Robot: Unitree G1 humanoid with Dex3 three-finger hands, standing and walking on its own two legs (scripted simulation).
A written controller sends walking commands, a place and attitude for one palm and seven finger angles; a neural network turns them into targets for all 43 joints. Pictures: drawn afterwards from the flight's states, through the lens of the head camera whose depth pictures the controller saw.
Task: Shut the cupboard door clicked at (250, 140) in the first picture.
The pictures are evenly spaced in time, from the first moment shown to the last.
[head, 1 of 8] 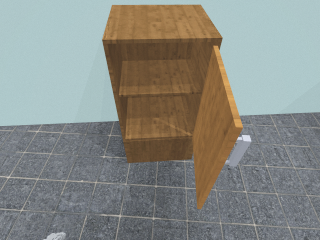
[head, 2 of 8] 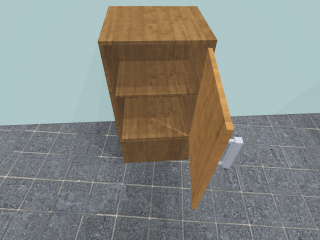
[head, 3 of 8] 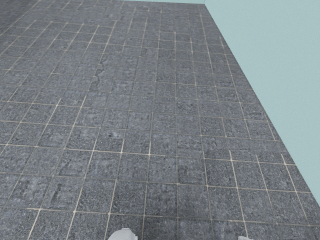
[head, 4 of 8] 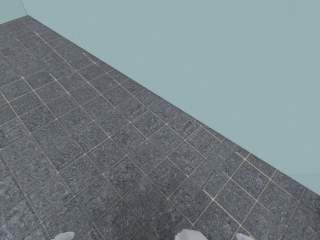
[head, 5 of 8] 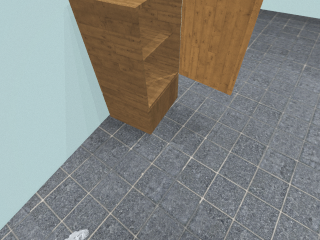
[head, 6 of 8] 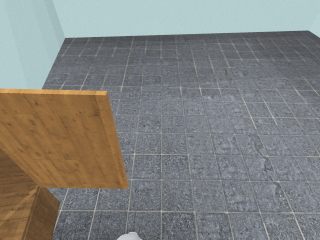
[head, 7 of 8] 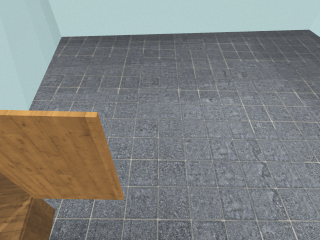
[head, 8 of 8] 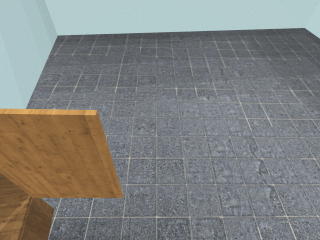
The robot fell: no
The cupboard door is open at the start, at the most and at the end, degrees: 82 82 82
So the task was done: no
